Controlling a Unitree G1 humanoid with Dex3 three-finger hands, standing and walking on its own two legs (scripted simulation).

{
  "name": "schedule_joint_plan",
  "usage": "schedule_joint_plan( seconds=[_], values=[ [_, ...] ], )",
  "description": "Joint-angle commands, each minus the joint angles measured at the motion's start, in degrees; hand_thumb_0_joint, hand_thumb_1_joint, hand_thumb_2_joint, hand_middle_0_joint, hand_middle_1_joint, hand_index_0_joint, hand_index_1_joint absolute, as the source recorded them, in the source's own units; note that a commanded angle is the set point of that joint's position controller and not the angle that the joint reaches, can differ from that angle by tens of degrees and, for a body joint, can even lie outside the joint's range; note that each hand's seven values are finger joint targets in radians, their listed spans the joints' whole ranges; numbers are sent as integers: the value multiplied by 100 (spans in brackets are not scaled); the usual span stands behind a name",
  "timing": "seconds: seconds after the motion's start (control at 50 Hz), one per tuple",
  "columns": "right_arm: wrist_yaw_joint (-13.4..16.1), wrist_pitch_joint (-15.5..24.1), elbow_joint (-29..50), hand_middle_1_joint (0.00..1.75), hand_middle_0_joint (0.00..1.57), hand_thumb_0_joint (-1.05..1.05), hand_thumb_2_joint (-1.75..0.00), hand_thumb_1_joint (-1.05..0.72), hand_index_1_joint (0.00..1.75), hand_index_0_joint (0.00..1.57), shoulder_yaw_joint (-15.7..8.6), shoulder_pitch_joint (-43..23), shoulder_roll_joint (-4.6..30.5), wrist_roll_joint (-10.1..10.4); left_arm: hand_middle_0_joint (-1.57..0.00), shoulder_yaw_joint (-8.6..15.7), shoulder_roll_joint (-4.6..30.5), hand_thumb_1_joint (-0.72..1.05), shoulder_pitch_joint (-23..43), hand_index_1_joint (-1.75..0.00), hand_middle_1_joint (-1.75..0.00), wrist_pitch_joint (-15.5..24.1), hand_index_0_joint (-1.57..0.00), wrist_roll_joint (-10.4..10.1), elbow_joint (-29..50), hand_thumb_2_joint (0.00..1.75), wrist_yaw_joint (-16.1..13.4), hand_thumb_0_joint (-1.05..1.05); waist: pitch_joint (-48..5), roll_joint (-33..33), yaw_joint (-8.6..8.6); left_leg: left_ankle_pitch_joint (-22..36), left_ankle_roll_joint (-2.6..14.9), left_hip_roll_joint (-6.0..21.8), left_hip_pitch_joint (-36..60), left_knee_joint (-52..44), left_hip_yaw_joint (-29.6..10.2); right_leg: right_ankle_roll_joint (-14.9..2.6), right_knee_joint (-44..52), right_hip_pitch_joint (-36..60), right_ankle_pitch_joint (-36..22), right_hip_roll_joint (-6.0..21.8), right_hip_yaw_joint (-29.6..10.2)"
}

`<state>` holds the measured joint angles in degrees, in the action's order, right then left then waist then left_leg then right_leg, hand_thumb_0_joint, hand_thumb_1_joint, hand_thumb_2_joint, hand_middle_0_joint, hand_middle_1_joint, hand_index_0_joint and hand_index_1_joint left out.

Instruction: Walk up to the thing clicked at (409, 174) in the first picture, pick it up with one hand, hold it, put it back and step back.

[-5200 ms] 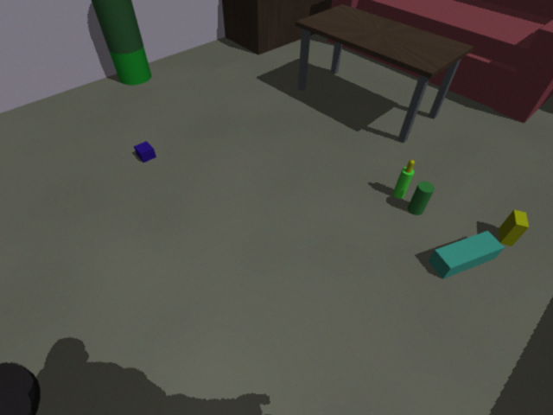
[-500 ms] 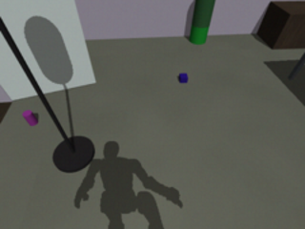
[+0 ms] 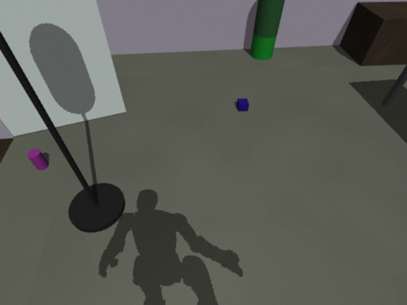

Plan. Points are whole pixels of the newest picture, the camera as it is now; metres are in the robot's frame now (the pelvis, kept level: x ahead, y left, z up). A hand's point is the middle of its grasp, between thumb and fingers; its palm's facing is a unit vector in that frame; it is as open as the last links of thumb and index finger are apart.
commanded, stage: stand
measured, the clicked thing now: out of the picture +0.65 -1.25 -0.67
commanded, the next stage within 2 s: walk up in 0.44 s
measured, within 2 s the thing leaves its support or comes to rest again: neither
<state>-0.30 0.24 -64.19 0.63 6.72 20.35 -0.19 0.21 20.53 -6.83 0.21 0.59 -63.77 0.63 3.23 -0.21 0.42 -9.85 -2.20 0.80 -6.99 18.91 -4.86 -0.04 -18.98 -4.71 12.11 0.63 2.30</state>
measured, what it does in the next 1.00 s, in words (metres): walks ahead: left foot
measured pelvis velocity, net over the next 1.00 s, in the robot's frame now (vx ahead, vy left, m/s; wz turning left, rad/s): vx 0.14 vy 0.05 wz -0.01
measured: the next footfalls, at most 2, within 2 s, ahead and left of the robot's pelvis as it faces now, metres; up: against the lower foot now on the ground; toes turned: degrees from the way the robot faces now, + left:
left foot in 0.72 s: +0.17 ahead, +0.18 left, +0.00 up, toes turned +5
right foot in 1.14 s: +0.35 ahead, -0.10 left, +0.00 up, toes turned -6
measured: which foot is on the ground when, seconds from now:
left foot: down 0.00-0.50, up 0.52-0.70, down 0.72-1.00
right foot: down 0.00-0.72, up 0.74-1.00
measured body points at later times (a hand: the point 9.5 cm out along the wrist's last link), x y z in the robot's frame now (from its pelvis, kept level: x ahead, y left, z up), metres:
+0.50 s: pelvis +0.00 +0.00 +0.00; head +0.01 +0.00 +0.45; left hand +0.07 +0.31 -0.13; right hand +0.08 -0.30 -0.13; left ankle +0.00 +0.14 -0.74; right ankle -0.02 -0.12 -0.74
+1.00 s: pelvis +0.14 +0.05 -0.01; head +0.15 +0.06 +0.44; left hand +0.19 +0.38 -0.13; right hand +0.18 -0.27 -0.12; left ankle +0.13 +0.18 -0.75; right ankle +0.24 -0.09 -0.71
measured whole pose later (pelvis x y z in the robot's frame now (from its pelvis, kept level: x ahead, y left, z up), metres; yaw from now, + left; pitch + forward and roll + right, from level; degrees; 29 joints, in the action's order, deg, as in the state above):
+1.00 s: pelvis +0.14 +0.05 -0.01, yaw -1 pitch -4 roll +2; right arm -3.6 4.3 -52.9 -4.2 18.1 22.2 -1.2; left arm 3.9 25.2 -16.8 0.8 1.6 -55.6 5.7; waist 3.8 3.1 -0.2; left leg -15.1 1.1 0.8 -5.2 23.9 5.9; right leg -0.1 -46.1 -27.0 16.2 4.4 -0.8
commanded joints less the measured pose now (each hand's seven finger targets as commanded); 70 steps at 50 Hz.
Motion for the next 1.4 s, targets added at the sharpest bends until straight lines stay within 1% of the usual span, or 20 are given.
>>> schedule_joint_plan(
  seconds=[0.0,0.4,0.42,0.44,0.5,0.58,0.66,0.68,0.7,0.72,0.74,0.78,0.82,1.0,1.1,1.12,1.14,1.16,1.24,1.38],
  values=[
    [104,134,321,30,20,0,-90,-90,30,20,-215,-202,1237,-33,-20,245,1231,90,227,-30,-30,120,-20,-24,326,90,-92,0,-396,-72,-3,1069,258,562,-74,-236,-322,-117,301,79,-711,690,-539],
    [108,114,358,30,20,0,-90,-90,30,20,-237,-203,1237,-31,-20,243,1251,90,134,-30,-30,123,-20,-22,319,90,-102,0,-369,-19,7,952,271,556,-6,-209,-295,-135,355,19,-695,687,-562],
    [-42,197,615,30,20,0,-90,-90,30,20,-593,121,1624,-115,-20,654,1758,90,-225,-30,-30,203,-20,78,556,90,60,0,-912,113,63,-1991,695,249,-297,268,-268,-385,-35,482,2085,466,-489],
    [-108,201,685,30,20,0,-90,-90,30,20,-624,-106,1633,-173,-20,696,1802,90,-445,-30,-30,217,-20,137,497,90,106,0,-495,143,251,-2700,694,203,-1249,527,-215,-582,60,490,3015,756,-939],
    [-162,226,1175,30,20,0,-90,-90,30,20,-635,-908,1328,-236,-20,895,2105,90,-899,-30,-30,352,-20,210,711,90,103,0,696,699,755,-1627,398,235,-3752,2720,163,-1542,1391,1025,2959,2460,-2736],
    [-351,329,1130,30,20,0,-90,-90,30,20,-721,-83,1344,-189,-20,859,1977,90,-216,-30,-30,392,-20,211,1089,90,159,0,279,966,177,-1426,319,543,-2243,2136,230,-1229,1139,195,2082,1717,-1401],
    [-353,358,871,30,20,0,-90,-90,30,20,-953,1065,1355,-228,-20,751,1737,90,173,-30,-30,314,-20,158,1400,90,269,0,74,558,-509,-67,223,124,335,1057,880,-824,-169,-1700,1842,1041,-285],
    [-282,390,695,30,20,0,-90,-90,30,20,-1079,1656,1605,-261,-20,642,1433,90,-133,-30,-30,277,-20,176,1429,90,280,0,-374,-277,-714,-448,317,4,1604,1087,777,-736,-1454,-2434,1663,726,-36],
    [-180,414,641,30,20,0,-90,-90,30,20,-1227,2278,2117,-322,-20,499,935,90,-466,-30,-30,254,-20,153,1450,90,285,0,-568,-1973,-962,-2444,583,900,1959,77,-762,-497,-3625,-3237,2361,-28,263],
    [-160,466,940,30,20,0,-90,-90,30,20,-1210,1945,2517,-308,-20,538,1085,90,-573,-30,-30,216,-20,73,1479,90,233,0,-464,-1722,-788,-4519,1113,2146,1064,-1314,-3668,-355,-4713,-3598,2319,-523,-665],
    [-165,456,1183,30,20,0,-90,-90,30,20,-1188,1248,2509,-120,-20,598,1618,90,-550,-30,-30,207,-20,63,1433,90,192,0,-60,-820,-511,-4594,1453,2375,203,-1457,-3664,-402,-4798,-3260,1849,-70,-1233],
    [-168,498,1450,30,20,0,-90,-90,30,20,-993,594,2030,-104,-20,624,1699,90,-1111,-30,-30,214,-20,-49,1130,90,231,0,170,-507,-18,-3293,1347,1885,38,-917,-2064,-323,-4595,-3151,1051,283,-1169],
    [-156,549,1498,30,20,0,-90,-90,30,20,-902,660,1796,-84,-20,665,1754,90,-1288,-30,-30,233,-20,2,948,90,267,0,273,-707,-23,-2411,1222,1564,-381,-970,-1150,-161,-4057,-2721,645,415,-1013],
    [-199,591,1760,30,20,0,-90,-90,30,20,-949,756,1962,-93,-20,676,1513,90,-553,-30,-30,247,-20,73,1427,90,520,0,483,-759,-84,-2121,1312,1413,-754,-1046,-5,-35,-1984,-1929,-137,579,-152],
    [-174,489,1864,30,20,0,-90,-90,30,20,-811,939,1649,-74,-20,784,1537,90,-1234,-30,-30,416,-20,92,1332,90,377,0,-323,59,359,651,996,1014,-660,1413,637,-258,-1061,-52,134,87,247],
    [-171,485,1925,30,20,0,-90,-90,30,20,-692,1133,1333,-45,-20,914,1849,90,-1905,-30,-30,492,-20,118,1210,90,283,0,-783,1101,635,377,761,527,-1250,3104,1034,-441,-542,850,766,518,-482],
    [-176,479,2113,30,20,0,-90,-90,30,20,-567,1263,1022,19,-20,1023,2433,90,-2060,-30,-30,536,-20,91,1328,90,202,0,-774,2171,593,-1846,450,-344,-2948,4361,1107,-1094,399,1531,1510,2058,-3386],
    [-91,405,1972,30,20,0,-90,-90,30,20,-696,1008,1544,-38,-20,997,2527,90,-1871,-30,-30,517,-20,4,1422,90,201,0,-503,1344,620,-2128,442,39,-2939,4873,319,-1569,500,826,1605,2490,-3973],
    [-180,378,1639,30,20,0,-90,-90,30,20,-672,1339,1509,39,-20,782,1812,90,-1075,-30,-30,522,-20,-102,1664,90,130,0,65,890,82,-1007,437,452,-2518,4321,46,-1180,479,-390,620,1579,-1683],
    [-375,354,1904,30,20,0,-90,-90,30,20,-696,639,1287,-126,-20,788,1800,90,-1244,-30,-30,611,-20,-6,1972,90,154,0,144,646,272,-303,175,522,-2383,2363,558,-1287,516,-380,22,1410,-733]
  ],
)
